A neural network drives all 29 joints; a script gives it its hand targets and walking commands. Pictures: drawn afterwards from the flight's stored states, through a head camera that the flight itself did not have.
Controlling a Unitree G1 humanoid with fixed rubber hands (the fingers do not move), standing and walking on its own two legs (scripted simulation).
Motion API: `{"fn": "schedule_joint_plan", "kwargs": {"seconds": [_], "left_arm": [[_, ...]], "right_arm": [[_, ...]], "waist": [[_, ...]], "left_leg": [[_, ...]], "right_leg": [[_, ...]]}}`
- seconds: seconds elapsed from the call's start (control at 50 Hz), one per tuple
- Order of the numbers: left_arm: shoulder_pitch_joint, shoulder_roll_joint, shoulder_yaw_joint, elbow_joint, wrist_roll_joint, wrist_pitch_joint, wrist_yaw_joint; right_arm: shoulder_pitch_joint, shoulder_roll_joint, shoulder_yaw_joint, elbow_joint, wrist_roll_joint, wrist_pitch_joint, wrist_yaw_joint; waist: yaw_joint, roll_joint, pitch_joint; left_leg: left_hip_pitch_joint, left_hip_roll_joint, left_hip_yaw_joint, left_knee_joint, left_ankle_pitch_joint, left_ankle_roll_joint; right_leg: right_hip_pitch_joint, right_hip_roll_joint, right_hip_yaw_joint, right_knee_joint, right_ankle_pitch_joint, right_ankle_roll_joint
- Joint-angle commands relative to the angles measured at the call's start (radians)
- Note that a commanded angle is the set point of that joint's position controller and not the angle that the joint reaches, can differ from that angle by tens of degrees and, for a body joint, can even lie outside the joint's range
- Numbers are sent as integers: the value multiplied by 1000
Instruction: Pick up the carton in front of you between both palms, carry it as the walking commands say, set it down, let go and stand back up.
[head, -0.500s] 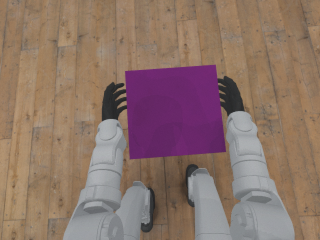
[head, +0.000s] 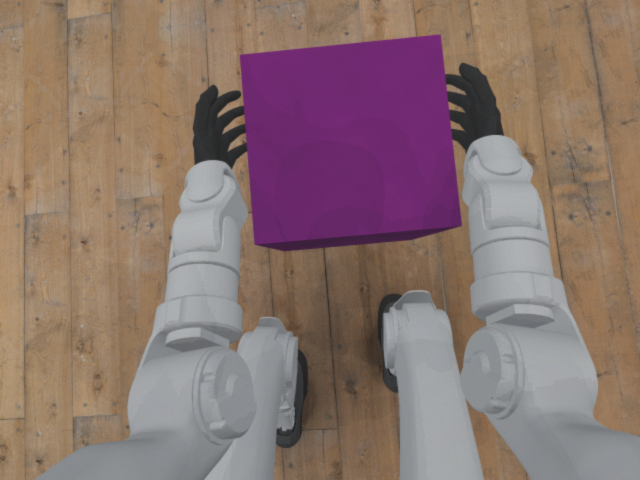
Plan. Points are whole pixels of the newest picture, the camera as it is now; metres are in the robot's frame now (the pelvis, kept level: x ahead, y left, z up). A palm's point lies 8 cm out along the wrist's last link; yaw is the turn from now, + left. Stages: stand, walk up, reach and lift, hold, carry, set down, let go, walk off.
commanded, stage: set down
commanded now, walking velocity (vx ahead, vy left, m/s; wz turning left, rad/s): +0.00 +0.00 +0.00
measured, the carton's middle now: (344, 167) +0.47 -0.06 -0.18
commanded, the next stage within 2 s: none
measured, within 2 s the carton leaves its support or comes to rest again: rests again in 1.86 s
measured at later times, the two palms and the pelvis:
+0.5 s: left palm (256, 171) +0.51 +0.08 -0.24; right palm (451, 150) +0.50 -0.22 -0.25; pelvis -0.02 +0.01 -0.11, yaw +2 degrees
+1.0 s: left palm (268, 179) +0.51 +0.07 -0.32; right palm (445, 156) +0.51 -0.23 -0.32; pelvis -0.03 +0.01 -0.16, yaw +3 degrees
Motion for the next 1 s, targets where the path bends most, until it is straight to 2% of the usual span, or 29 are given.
{"fn": "schedule_joint_plan", "kwargs": {"seconds": [0.0, 0.08, 0.12, 0.22, 0.3, 0.48, 0.6, 0.66, 0.7, 0.74, 0.86, 0.98], "left_arm": [[-682, -806, -556, 41, -103, -2, -244], [-724, -781, -531, 59, -103, 5, -241], [-762, -765, -514, 77, -103, 8, -241], [-816, -746, -497, 90, -108, 7, -230], [-867, -727, -503, 100, -125, 1, -218], [-997, -677, -587, 82, -211, -21, -176], [-1077, -633, -632, 78, -266, -36, -163], [-1122, -633, -673, 41, -304, -42, -158], [-1145, -645, -694, 20, -316, -43, -153], [-1149, -656, -706, 14, -320, -43, -156], [-1130, -645, -651, 97, -286, -44, -181], [-1137, -615, -589, 148, -264, -50, -191]], "right_arm": [[-526, 871, 458, 6, 124, -13, 162], [-582, 851, 465, 17, 141, -4, 165], [-611, 829, 451, 35, 138, -2, 163], [-664, 795, 431, 68, 145, -5, 171], [-706, 746, 412, 97, 150, -17, 180], [-816, 633, 418, 130, 207, -50, 202], [-904, 576, 445, 147, 269, -67, 210], [-962, 574, 482, 110, 314, -74, 210], [-998, 576, 491, 75, 343, -77, 215], [-969, 585, 483, 101, 348, -74, 219], [-901, 581, 428, 237, 313, -75, 237], [-949, 548, 404, 265, 312, -89, 245]], "waist": [[-41, -174, -1040], [-33, -191, -1037], [-39, -196, -1020], [-41, -193, -1014], [-55, -174, -993], [-102, -105, -995], [-104, -103, -975], [-105, -120, -1051], [-119, -89, -1069], [-122, -73, -1059], [-121, -39, -843], [-120, -40, -736]], "left_leg": [[-146, -137, 54, -147, 152, -13], [-230, -138, 62, -87, 139, -11], [-265, -138, 64, -55, 114, -11], [-298, -140, 68, -3, 113, -11], [-305, -139, 68, 45, 109, -14], [-227, -132, 66, 148, 140, -26], [-207, -123, 71, 218, 171, -26], [-179, -120, 76, 250, 211, -24], [-146, -118, 78, 267, 249, -21], [-179, -119, 85, 279, 254, -26], [-273, -120, 77, 286, 164, -22], [-298, -121, 72, 291, 116, -11]], "right_leg": [[1151, 132, 17, -18, 213, 37], [1117, 124, 25, 34, 204, 41], [1080, 119, 31, 44, 145, 43], [1003, 119, 3, 123, 186, 40], [914, 117, -23, 187, 202, 32], [777, 98, -64, 337, 268, 19], [759, 80, -64, 418, 307, 16], [818, 76, -63, 454, 368, 14], [803, 76, -63, 469, 401, 10], [839, 75, -55, 481, 439, 5], [686, 70, -52, 485, 323, -4], [593, 62, -52, 491, 243, -10]]}}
